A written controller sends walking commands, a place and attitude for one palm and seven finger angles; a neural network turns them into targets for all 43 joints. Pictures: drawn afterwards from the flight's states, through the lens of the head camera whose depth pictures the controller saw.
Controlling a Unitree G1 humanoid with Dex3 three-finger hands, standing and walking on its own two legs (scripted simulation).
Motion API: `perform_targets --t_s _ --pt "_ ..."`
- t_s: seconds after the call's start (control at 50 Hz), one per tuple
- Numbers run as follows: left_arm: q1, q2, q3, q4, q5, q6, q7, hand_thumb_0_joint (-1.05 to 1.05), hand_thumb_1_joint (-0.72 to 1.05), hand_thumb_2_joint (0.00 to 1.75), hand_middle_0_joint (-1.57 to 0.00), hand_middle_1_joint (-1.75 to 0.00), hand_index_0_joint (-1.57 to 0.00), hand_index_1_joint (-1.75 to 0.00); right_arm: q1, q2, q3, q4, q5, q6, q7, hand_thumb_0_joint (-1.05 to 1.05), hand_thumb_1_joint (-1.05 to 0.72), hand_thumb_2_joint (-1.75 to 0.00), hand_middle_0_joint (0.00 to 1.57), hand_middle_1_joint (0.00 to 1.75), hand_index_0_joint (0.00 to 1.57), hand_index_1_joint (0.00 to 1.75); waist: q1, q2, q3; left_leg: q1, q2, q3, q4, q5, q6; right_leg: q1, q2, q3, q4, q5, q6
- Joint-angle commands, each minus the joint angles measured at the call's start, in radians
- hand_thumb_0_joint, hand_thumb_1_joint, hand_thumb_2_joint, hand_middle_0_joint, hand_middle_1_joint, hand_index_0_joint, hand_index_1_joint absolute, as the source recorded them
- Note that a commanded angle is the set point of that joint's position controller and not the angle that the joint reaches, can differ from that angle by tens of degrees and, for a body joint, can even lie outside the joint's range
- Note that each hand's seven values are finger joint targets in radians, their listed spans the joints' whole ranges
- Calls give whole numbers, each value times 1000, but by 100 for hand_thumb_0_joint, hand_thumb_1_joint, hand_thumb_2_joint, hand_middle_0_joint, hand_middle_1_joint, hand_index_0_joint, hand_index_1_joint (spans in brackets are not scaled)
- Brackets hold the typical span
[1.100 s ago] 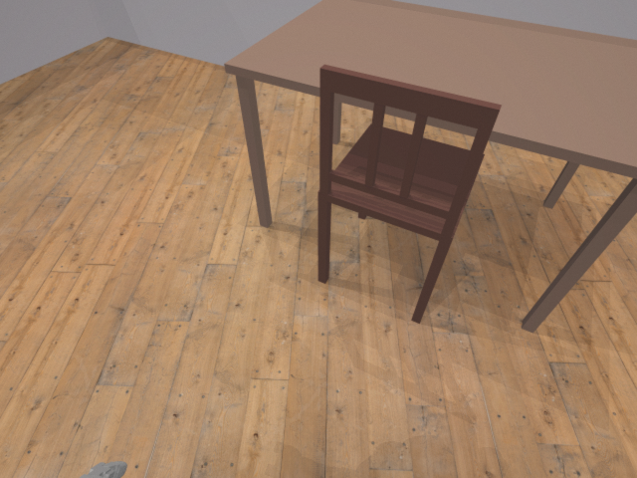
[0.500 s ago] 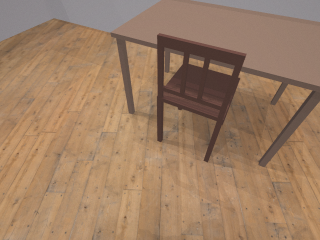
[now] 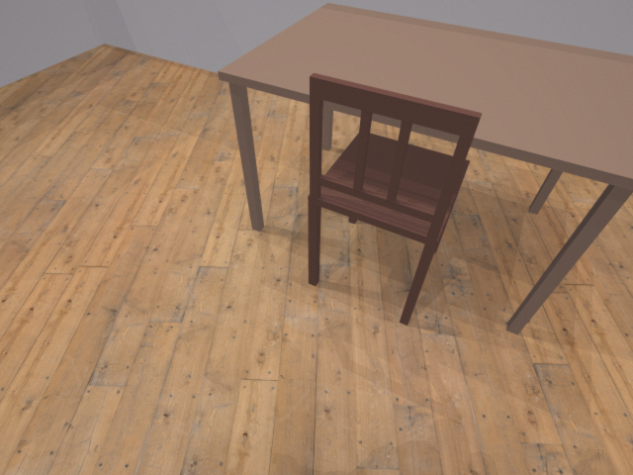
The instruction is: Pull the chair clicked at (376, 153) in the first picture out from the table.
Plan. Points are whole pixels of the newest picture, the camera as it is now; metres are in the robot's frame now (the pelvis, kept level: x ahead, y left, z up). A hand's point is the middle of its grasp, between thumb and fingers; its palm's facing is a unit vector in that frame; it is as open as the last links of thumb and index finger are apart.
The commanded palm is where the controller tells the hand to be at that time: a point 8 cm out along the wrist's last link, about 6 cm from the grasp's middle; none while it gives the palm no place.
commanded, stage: look at it before walking up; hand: left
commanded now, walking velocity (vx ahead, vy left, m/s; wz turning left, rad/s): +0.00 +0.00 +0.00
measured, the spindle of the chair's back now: (362, 152) +0.90 -0.07 -0.11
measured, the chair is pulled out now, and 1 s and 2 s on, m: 0.00 0.00 0.00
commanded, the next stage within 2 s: turn to face it in 0.34 s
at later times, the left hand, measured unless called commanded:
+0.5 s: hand out of the picture +0.07 +0.25 -0.15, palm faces -0.02 -0.94 -0.34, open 7.4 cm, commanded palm none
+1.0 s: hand out of the picture +0.05 +0.17 -0.17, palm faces -0.15 -0.96 -0.24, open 7.4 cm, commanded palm none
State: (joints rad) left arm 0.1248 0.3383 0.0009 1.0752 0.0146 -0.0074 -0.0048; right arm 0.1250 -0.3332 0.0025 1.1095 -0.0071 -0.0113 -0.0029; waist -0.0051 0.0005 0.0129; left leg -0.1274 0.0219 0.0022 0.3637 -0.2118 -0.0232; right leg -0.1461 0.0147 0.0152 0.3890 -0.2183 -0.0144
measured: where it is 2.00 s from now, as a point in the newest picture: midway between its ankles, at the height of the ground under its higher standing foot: outside the picture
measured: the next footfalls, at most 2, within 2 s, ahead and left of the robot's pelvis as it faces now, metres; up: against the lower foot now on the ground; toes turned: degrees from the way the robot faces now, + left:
left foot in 1.20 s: +0.03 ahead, +0.13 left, +0.00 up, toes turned -17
right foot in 1.54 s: -0.06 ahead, -0.10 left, +0.00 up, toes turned -26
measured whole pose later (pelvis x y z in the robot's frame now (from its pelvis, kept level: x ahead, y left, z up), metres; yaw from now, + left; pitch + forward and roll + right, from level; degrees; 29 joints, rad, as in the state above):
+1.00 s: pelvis -0.02 -0.01 -0.01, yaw -12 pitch +1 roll +2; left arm 0.27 0.17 0.04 0.93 0.03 0.03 0.00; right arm 0.16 -0.22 -0.06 0.97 -0.01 0.05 -0.02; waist 0.03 0.01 0.07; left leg -0.44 0.03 0.01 1.02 -0.42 -0.06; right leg -0.32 0.08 0.11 0.53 -0.21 -0.06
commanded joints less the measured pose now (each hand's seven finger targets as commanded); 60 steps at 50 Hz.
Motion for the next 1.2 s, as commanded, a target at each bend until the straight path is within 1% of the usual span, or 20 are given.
perform_targets --t_s 0.0,0.46,0.48,0.54,0.66,0.68,0.72,0.74,0.76,0.78,0.8,0.82,0.84,0.88,0.94,1.04,1.1,1.14,1.16,1.18 --pt "-39 213 43 -64 -4 -22 17 0 90 90 -20 -30 -20 -30 -50 -208 -40 -64 -3 -28 -14 0 -90 -90 20 30 20 30 4 7 -44 3 97 -90 -53 141 45 2 -129 109 -64 154 -21" --pt "-30 218 44 -53 -4 -19 14 0 90 90 -20 -30 -20 -30 -43 -219 -43 -56 -2 -28 -17 0 -90 -90 20 30 20 30 3 6 -33 23 104 -79 -55 134 41 -17 -123 123 -71 165 -23" --pt "-20 211 47 -58 -3 -13 13 0 90 90 -20 -30 -20 -30 -34 -207 -46 -61 -2 -27 -19 0 -90 -90 20 30 20 30 4 5 -32 31 107 -65 -35 141 41 -34 -119 131 -52 194 -25" --pt "43 108 35 -69 -3 18 18 0 90 90 -20 -30 -20 -30 31 -98 -36 -75 -3 -6 -25 0 -90 -90 20 30 20 30 -3 1 -38 28 117 -18 20 143 24 -82 -108 148 18 252 -13" --pt "88 81 57 -150 4 39 7 0 90 90 -20 -30 -20 -30 37 -122 -74 -164 -7 11 -33 0 -90 -90 20 30 20 30 5 78 -33 -4 209 -32 48 126 71 -201 -34 114 227 191 -1" --pt "100 73 60 -159 5 40 6 0 90 90 -20 -30 -20 -30 34 -123 -80 -176 -7 11 -33 0 -90 -90 20 30 20 30 10 102 -42 -15 232 -38 52 150 87 -204 -24 95 280 148 2" --pt "127 45 65 -175 6 44 1 0 90 90 -20 -30 -20 -30 11 -121 -89 -198 -9 8 -30 0 -90 -90 20 30 20 30 28 161 -26 -59 286 -42 52 197 124 -205 -7 35 358 -80 13" --pt "157 35 69 -177 5 45 -2 0 90 90 -20 -30 -20 -30 -8 -119 -93 -211 -9 9 -27 0 -90 -90 20 30 20 30 44 176 -23 -94 300 -24 76 189 131 -171 -23 11 346 -140 16" --pt "203 39 77 -170 8 40 -4 0 90 90 -20 -30 -20 -30 -35 -112 -94 -224 -10 13 -26 0 -90 -90 20 30 20 30 73 127 -13 -167 266 17 181 162 102 -96 -39 38 256 -42 7" --pt "238 95 89 -170 20 29 2 0 90 90 -20 -30 -20 -30 -34 -70 -91 -240 -6 21 -23 0 -90 -90 20 30 20 30 87 -117 -23 -256 134 113 404 -8 22 -54 -126 219 92 153 -34" --pt "263 160 104 -177 20 19 17 0 90 90 -20 -30 -20 -30 -49 -7 -80 -273 -2 25 -22 0 -90 -90 20 30 20 30 92 -355 -9 -424 -21 106 629 -373 -30 -37 -315 586 -70 313 -134" --pt "269 156 102 -182 9 20 27 0 90 90 -20 -30 -20 -30 -53 -27 -80 -268 -2 33 -27 0 -90 -90 20 30 20 30 94 -277 -19 -413 2 -43 734 -381 -19 -75 -338 633 -126 251 -186" --pt "200 129 103 -196 10 23 31 0 90 90 -20 -30 -20 -30 -31 -23 -87 -253 -1 29 -26 0 -90 -90 20 30 20 30 47 -161 1 -443 20 -66 783 -307 -16 -66 -308 587 -98 181 -215" --pt "143 91 99 -224 8 17 33 0 90 90 -20 -30 -20 -30 19 -8 -84 -229 -5 23 -20 0 -90 -90 20 30 20 30 20 -93 -54 -395 36 -40 747 -220 -28 -57 -238 451 -49 219 -193" --pt "167 70 100 -220 9 16 32 0 90 90 -20 -30 -20 -30 24 18 -82 -225 -5 27 -22 0 -90 -90 20 30 20 30 27 -123 -72 -360 17 -19 659 -197 -34 -48 -202 410 -50 223 -174" --pt "191 68 110 -214 16 24 30 0 90 90 -20 -30 -20 -30 19 40 -77 -241 3 17 -27 0 -90 -90 20 30 20 30 45 -142 -81 -282 -10 -10 431 -219 -19 -46 -182 450 -59 208 -175" --pt "162 73 112 -218 15 30 29 0 90 90 -20 -30 -20 -30 86 47 -76 -230 8 8 -32 0 -90 -90 20 30 20 30 17 -162 -97 -170 -32 -2 255 -165 -3 -83 -158 450 -50 190 -142" --pt "131 52 110 -226 8 36 28 0 90 90 -20 -30 -20 -30 163 37 -76 -207 9 -2 -39 0 -90 -90 20 30 20 30 -19 -143 -96 8 -22 -12 66 -67 13 -208 -107 419 -19 75 -86" --pt "118 22 102 -239 4 39 25 0 90 90 -20 -30 -20 -30 196 -1 -81 -204 5 -10 -42 0 -90 -90 20 30 20 30 -36 -41 -86 99 74 -109 -23 -117 50 -333 -38 353 54 -70 -45" --pt "130 -33 93 -256 2 39 14 0 90 90 -20 -30 -20 -30 184 -83 -97 -222 -7 -9 -40 0 -90 -90 20 30 20 30 -30 221 -53 125 279 -345 -127 -156 116 -477 84 193 256 -220 3"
